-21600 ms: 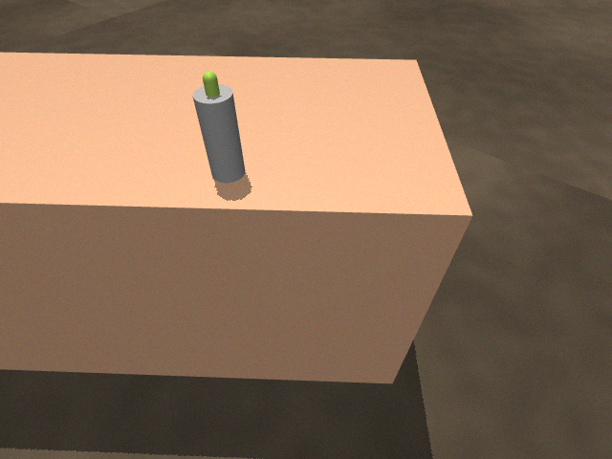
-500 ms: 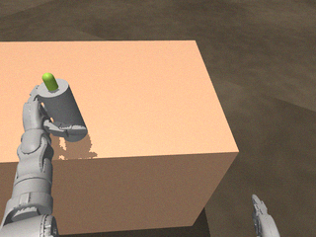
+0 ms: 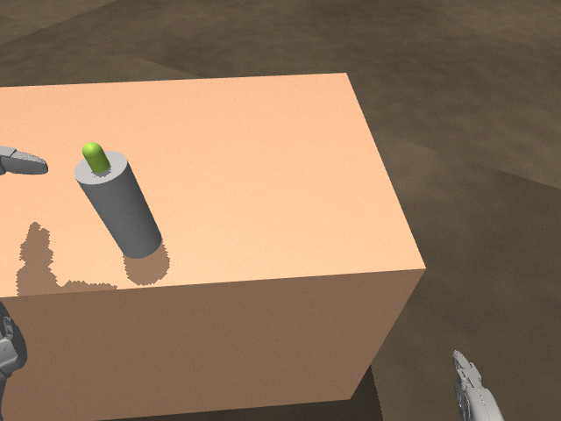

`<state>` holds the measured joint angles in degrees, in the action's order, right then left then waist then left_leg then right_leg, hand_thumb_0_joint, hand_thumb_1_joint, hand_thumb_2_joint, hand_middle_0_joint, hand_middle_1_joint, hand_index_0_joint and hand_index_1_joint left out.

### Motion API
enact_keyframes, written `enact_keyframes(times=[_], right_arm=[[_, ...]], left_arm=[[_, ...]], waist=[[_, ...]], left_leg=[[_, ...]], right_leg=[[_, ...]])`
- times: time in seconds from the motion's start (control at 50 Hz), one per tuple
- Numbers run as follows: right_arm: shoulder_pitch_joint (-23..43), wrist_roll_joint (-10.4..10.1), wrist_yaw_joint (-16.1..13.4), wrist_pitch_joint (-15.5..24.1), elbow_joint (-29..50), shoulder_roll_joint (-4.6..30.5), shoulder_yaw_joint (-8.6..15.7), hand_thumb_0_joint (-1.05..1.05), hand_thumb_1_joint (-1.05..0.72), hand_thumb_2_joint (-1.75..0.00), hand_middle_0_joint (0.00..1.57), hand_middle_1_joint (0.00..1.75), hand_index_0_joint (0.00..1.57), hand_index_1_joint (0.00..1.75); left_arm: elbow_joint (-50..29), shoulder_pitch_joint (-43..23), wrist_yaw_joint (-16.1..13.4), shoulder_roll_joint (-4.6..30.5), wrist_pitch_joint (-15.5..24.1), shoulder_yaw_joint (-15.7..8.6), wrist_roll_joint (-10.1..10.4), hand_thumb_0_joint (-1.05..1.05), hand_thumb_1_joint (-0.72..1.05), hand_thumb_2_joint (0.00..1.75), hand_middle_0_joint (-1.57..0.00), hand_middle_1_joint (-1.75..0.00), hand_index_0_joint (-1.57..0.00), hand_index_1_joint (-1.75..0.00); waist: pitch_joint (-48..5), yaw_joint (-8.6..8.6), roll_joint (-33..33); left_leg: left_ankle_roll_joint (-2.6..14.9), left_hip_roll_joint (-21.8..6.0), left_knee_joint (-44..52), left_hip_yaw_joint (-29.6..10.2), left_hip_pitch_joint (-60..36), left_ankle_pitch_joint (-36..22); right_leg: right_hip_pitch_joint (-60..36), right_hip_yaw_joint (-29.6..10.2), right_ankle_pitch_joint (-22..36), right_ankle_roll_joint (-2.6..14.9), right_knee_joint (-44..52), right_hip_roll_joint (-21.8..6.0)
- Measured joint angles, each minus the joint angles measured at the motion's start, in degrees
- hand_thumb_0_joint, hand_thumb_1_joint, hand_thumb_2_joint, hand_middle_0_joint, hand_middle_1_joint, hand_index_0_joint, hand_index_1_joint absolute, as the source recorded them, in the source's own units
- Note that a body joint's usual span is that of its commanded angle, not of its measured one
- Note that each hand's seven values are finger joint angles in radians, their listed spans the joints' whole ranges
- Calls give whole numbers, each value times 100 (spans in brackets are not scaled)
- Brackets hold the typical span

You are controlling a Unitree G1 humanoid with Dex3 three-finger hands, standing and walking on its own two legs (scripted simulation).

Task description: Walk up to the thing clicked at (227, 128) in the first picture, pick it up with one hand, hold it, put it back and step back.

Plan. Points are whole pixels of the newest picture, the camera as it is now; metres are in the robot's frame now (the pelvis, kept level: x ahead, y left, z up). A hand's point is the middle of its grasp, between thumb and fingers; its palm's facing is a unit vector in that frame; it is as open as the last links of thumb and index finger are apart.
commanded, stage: sink last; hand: left
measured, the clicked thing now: (119, 200) +0.40 +0.22 +0.13
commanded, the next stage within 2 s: home in 1.14 s
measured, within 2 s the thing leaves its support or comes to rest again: neither
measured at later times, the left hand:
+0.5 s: hand out of the picture +0.25 +0.28 +0.22, palm faces +0.51 -0.78 -0.37, open 17.4 cm
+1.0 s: hand (18, 373) +0.17 +0.23 +0.17, palm faces +0.43 -0.79 -0.45, open 17.5 cm
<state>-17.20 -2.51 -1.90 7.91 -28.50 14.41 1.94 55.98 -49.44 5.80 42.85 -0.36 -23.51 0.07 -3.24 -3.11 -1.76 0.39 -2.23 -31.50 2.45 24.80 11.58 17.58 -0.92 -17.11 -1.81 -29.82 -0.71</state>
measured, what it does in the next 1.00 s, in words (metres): stands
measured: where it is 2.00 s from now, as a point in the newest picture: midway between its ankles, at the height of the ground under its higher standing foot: outside the picture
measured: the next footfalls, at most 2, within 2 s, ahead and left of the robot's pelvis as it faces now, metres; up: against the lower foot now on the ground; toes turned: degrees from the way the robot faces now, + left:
none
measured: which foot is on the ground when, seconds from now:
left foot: down 0.00-1.00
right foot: down 0.00-1.00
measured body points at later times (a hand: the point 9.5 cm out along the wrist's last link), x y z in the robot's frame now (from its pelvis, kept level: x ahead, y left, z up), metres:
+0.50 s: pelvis +0.01 -0.01 +0.01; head +0.01 -0.03 +0.46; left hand +0.22 +0.32 +0.24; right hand +0.18 -0.27 -0.08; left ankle +0.05 +0.11 -0.73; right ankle -0.02 -0.14 -0.73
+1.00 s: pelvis +0.00 -0.03 +0.01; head -0.02 -0.06 +0.46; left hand +0.14 +0.27 +0.20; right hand +0.17 -0.29 -0.08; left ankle +0.05 +0.11 -0.73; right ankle -0.02 -0.14 -0.73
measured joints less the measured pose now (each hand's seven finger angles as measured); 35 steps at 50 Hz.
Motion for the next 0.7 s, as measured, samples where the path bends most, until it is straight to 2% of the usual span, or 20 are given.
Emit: enact_keyframes(times=[0.1,0.2,0.3,0.46,0.58,0.7], right_arm=[[-142,-18,77,-17,-31,32,86,-1,54,-6,6,5,5,6],[-124,-19,140,16,-188,-50,113,-1,53,-6,6,5,5,6],[-37,-28,174,22,-320,-146,225,-1,52,-6,6,5,6,6],[47,-54,50,-68,-524,-35,661,-1,52,-6,7,5,6,6],[108,-25,-28,-154,-681,7,771,-1,52,-6,6,6,6,6],[157,-7,-42,-149,-605,-48,838,-1,51,-6,6,6,6,6]], left_arm=[[-541,564,-261,-47,173,-279,-43,-2,-55,3,-7,-6,-8,-6],[-1963,1691,-473,-449,380,-332,59,-2,-56,2,-7,-5,-7,-5],[-3852,3222,-569,-1026,554,-293,223,-2,-56,2,-7,-5,-7,-5],[-6291,5288,-705,-1715,932,-237,452,-2,-54,1,-7,-5,-7,-4],[-7314,6395,-712,-2079,1262,-38,503,-2,-53,1,-6,-5,-7,-5],[-7938,7420,-657,-2167,1600,196,479,-2,-53,2,-7,-6,-7,-5]], waist=[[-7,141,17],[-36,328,5],[-32,477,-70],[195,645,-167],[350,718,-161],[439,716,-174]], left_leg=[[0,-10,109,47,-121,-1],[-1,6,181,27,-310,27],[-4,34,231,9,-551,66],[-30,85,340,-47,-932,39],[-80,90,447,-124,-1069,-68],[-137,73,527,-193,-1165,-164]], right_leg=[[-127,-43,52,-1,168,6],[-364,-17,60,-3,321,-8],[-633,9,32,0,408,-34],[-985,75,-37,20,391,-75],[-1073,152,-52,71,329,-68],[-1125,218,-56,132,266,-41]])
